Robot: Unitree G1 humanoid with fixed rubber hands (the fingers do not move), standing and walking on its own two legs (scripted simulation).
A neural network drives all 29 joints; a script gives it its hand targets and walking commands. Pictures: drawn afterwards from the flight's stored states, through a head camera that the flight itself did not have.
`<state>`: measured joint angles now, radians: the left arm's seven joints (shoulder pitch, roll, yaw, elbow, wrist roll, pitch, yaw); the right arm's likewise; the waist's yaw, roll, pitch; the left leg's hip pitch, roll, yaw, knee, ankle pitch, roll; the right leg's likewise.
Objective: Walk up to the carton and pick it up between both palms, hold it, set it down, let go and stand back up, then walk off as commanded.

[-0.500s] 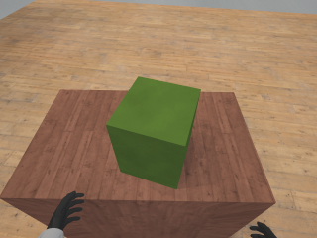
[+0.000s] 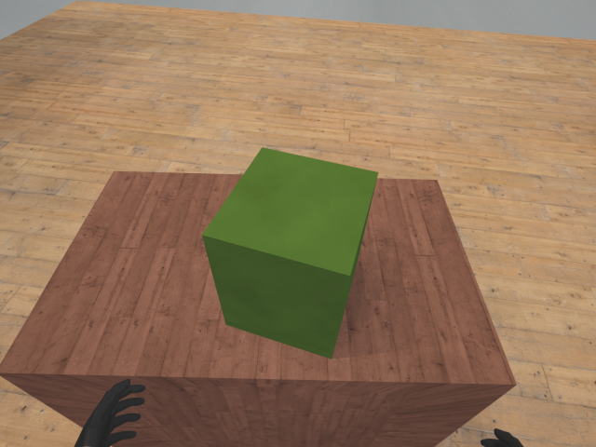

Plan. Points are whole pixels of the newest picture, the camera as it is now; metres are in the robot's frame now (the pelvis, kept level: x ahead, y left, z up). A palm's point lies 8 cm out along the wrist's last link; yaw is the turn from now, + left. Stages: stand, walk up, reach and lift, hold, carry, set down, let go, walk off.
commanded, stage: stand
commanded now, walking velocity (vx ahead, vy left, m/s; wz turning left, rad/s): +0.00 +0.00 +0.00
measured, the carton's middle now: (296, 253) +0.42 +0.04 -0.01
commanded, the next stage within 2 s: walk off in 1.62 s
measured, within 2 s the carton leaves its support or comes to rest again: neither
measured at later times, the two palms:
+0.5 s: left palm out of the picture +0.13 +0.28 -0.07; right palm out of the picture +0.11 -0.29 -0.09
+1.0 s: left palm out of the picture +0.11 +0.28 -0.08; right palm out of the picture +0.10 -0.29 -0.10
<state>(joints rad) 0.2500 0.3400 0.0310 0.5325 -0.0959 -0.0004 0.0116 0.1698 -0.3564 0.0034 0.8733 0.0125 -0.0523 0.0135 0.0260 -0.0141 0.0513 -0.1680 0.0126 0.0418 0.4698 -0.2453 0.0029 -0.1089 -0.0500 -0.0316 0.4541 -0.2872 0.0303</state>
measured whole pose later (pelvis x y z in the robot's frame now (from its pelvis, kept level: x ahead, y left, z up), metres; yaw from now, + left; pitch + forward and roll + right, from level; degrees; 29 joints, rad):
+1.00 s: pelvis -0.01 +0.00 +0.00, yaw +0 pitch -4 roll +0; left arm 0.25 0.34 0.03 0.65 -0.10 -0.01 0.01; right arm 0.17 -0.36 0.00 0.95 0.01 -0.04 0.01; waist 0.03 -0.02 0.04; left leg -0.17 0.01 0.04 0.47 -0.24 0.00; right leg -0.11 -0.05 -0.03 0.45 -0.28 0.03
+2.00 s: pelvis -0.05 -0.01 -0.01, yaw +1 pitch -4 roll +0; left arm 0.18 0.36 0.05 0.72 -0.10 0.04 0.02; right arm 0.17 -0.38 0.00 0.86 0.01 0.00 0.01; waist 0.02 -0.02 0.12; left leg -0.27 0.01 0.02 0.57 -0.22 0.01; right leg -0.26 -0.03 -0.03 0.80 -0.46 0.03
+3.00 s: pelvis -0.33 -0.03 -0.03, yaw +2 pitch -3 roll -1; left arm 0.18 0.39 0.07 0.72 -0.10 0.05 0.02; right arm 0.21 -0.40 0.00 0.72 0.01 0.03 -0.01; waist 0.01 0.00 0.25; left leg -0.52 -0.07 -0.09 0.72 -0.23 0.01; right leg -0.33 0.06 0.01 0.77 -0.39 -0.05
